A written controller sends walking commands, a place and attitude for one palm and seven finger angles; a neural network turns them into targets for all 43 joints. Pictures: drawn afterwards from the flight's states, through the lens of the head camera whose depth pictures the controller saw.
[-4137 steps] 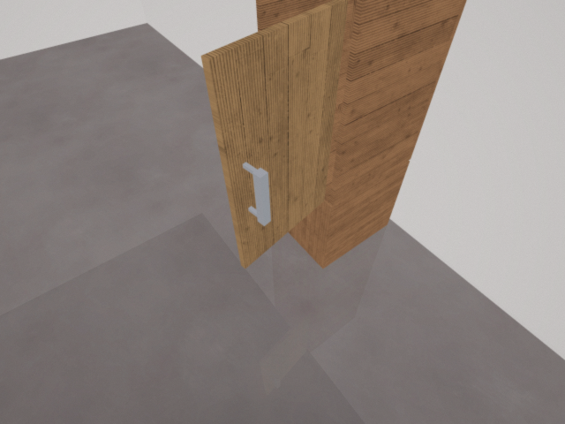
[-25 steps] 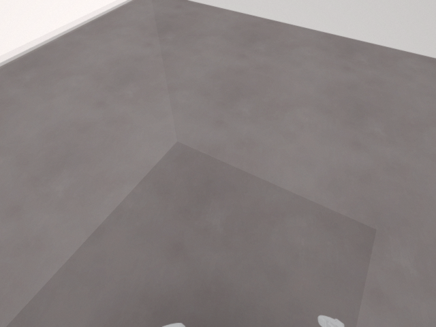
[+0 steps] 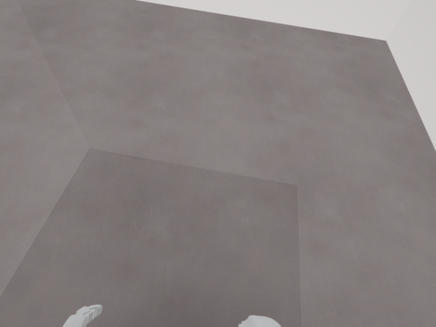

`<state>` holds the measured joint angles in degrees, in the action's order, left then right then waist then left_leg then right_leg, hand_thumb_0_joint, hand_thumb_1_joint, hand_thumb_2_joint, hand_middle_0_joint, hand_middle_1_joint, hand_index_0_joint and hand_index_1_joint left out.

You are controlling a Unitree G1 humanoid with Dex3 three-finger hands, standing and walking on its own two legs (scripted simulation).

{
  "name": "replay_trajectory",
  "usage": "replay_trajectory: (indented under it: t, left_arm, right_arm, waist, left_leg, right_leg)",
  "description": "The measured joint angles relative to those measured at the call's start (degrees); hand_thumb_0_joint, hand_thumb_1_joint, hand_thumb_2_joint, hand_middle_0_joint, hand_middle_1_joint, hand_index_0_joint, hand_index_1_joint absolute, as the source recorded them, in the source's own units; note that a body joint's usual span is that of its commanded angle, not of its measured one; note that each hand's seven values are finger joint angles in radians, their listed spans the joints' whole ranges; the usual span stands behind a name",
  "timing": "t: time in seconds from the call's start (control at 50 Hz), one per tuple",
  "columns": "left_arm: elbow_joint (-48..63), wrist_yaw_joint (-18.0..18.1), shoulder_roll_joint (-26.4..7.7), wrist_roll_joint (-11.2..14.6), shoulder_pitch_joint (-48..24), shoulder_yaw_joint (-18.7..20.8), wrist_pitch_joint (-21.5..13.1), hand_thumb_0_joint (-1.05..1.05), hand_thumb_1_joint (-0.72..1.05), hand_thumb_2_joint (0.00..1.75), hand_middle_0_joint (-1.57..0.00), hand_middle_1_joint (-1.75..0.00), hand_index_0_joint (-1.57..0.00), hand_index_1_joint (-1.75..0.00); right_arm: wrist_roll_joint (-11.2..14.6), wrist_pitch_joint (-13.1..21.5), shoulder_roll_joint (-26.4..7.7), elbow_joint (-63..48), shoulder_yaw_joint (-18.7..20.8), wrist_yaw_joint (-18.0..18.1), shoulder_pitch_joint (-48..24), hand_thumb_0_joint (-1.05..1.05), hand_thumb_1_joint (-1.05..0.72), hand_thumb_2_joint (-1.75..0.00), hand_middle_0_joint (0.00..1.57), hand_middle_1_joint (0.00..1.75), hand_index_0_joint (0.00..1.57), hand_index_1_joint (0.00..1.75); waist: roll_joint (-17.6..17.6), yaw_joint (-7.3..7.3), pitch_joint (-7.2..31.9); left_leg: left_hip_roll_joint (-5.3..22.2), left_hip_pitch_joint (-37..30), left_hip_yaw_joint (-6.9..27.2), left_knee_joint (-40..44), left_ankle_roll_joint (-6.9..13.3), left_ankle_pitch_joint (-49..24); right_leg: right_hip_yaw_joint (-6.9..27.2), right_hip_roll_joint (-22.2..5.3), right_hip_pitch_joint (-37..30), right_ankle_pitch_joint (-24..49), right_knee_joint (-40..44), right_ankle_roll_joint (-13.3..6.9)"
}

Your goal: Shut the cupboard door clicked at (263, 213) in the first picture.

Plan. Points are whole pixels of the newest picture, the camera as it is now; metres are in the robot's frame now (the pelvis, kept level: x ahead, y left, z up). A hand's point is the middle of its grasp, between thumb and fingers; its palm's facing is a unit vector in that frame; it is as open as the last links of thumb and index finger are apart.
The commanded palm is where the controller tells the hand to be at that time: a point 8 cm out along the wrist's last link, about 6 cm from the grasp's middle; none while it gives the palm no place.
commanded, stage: turn to face it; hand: left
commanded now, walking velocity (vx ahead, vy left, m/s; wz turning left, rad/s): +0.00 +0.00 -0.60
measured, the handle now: out of the picture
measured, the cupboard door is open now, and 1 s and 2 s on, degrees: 2 2 2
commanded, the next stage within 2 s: none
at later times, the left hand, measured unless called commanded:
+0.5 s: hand (143, 326) +0.14 +0.15 -0.17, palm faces -0.27 -0.94 -0.22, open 7.3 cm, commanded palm none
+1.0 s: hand (183, 269) +0.25 +0.09 -0.16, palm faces -0.55 -0.79 -0.27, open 7.4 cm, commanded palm none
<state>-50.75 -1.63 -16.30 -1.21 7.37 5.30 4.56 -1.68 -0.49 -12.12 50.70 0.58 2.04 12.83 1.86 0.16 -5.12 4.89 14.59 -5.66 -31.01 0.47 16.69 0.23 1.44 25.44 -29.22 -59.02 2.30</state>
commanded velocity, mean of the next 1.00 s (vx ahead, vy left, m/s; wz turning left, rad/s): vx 0.00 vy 0.00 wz -0.60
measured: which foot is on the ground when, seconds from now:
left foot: down 0.00-0.24, up 0.26-0.56, down 0.58-0.98, up 1.00-1.00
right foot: up 0.00-0.22, down 0.24-0.58, up 0.60-0.96, down 0.98-1.00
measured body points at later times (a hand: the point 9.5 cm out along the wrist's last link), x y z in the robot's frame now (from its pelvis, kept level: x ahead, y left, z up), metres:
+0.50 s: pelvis +0.01 -0.02 +0.00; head +0.06 -0.03 +0.44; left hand +0.15 +0.20 -0.15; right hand +0.03 -0.30 -0.14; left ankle +0.06 +0.11 -0.70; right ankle -0.04 -0.14 -0.74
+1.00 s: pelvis +0.02 -0.02 -0.02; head +0.05 -0.05 +0.43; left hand +0.28 +0.13 -0.14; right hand -0.09 -0.27 -0.16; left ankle +0.08 +0.10 -0.73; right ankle -0.05 -0.12 -0.74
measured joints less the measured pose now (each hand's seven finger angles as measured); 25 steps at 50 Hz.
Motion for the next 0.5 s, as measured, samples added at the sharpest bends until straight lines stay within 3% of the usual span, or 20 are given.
replay_trajectory:
  t: [0.12, 0.18, 0.24, 0.3, 0.36, 0.42, 0.5]
  left_arm:
    - [1.88, -0.81, 0.6, 0.02, -2.53, -0.45, 0.28, 0.01, 0.92, 0.9, -0.2, -0.3, -0.2, -0.3]
    - [2.36, -0.93, 1.27, -0.04, -3.14, -0.87, -0.01, 0.01, 0.92, 0.9, -0.2, -0.3, -0.2, -0.3]
    - [3.24, -0.92, 1.38, -0.18, -2.53, -1.55, -1.37, 0.01, 0.91, 0.9, -0.2, -0.3, -0.2, -0.3]
    - [2.56, 0.16, 3.34, -0.07, -1.75, -2.27, -2.56, 0.01, 0.91, 0.9, -0.2, -0.3, -0.2, -0.3]
    - [1.93, 0.9, 4.44, -0.02, 0.29, -2.62, -2.26, 0.01, 0.91, 0.9, -0.2, -0.3, -0.2, -0.3]
    - [0.97, 1.03, 4.72, -0.25, 2.21, -2.66, -1.75, 0.01, 0.91, 0.9, -0.21, -0.3, -0.2, -0.3]
    - [0.05, 0.8, 4.4, -0.51, 4.15, -2.29, -1.39, 0.01, 0.91, 0.9, -0.21, -0.3, -0.2, -0.3]
  right_arm:
    - [-0.03, -0.36, 0.25, 0.47, 0.03, -0.5, 0.97, 0.0, -0.9, -0.9, 0.2, 0.3, 0.2, 0.3]
    - [-0.02, -0.59, -0.31, 0.85, 0.58, -0.88, 1.29, 0.0, -0.9, -0.9, 0.2, 0.3, 0.2, 0.3]
    - [0.51, -1.06, -1.12, 0.99, 1.27, -1.31, 2.29, 0.0, -0.9, -0.9, 0.2, 0.3, 0.2, 0.3]
    - [0.84, -2.88, -3.15, 1.85, 2.13, -0.74, 0.46, 0.0, -0.9, -0.9, 0.2, 0.3, 0.2, 0.3]
    - [0.92, -3.29, -3.75, 1.8, 2.42, -0.49, -1.35, 0.01, -0.91, -0.9, 0.2, 0.3, 0.2, 0.3]
    - [0.98, -2.94, -3.49, 0.71, 2.45, -0.74, -2.48, 0.01, -0.91, -0.9, 0.2, 0.3, 0.2, 0.3]
    - [1.19, -2.37, -2.74, -0.65, 2.28, -0.89, -3.61, 0.0, -0.91, -0.9, 0.2, 0.3, 0.2, 0.3]
  waist:
    - [-2.04, -0.61, -0.79]
    - [-3.23, -1.28, -0.91]
    - [-3.28, -1.33, -0.07]
    - [-5.62, -1.62, -1.05]
    - [-5.15, -1.41, -1.33]
    - [-3.81, -1.07, -0.97]
    - [-2.02, 0.06, -0.27]
  left_leg:
    - [2.71, -1.64, -3.95, 1.68, -0.78, -0.33]
    - [4.11, -1.16, -5.75, -0.45, -1.57, 1.06]
    - [5.17, 1.23, -7.09, -6.85, -2.85, 4.23]
    - [3.57, 7.58, -0.1, -22.98, -4.02, 13.16]
    - [1.33, 12.0, 2.61, -31.58, -4.99, 11.09]
    - [0.26, 13.27, 3.34, -29.82, -5.49, 8.5]
    - [-1.13, 11.29, 3.99, -20.85, -5.29, 7.75]
  right_leg:
    - [-2.81, -2.09, -1.89, 2.56, 6.37, 0.24]
    - [-3.62, -2.16, -5.38, 4.22, 14.19, -0.46]
    - [-3.61, -2.22, -11.0, 11.66, 26.56, -2.25]
    - [-2.62, -0.71, -10.05, 9.09, 24.1, -3.25]
    - [-0.56, -0.39, -10.94, 10.58, 26.1, -3.08]
    - [1.36, -0.25, -11.58, 11.79, 28.06, -3.05]
    - [3.86, 0.16, -11.27, 12.06, 28.51, -2.48]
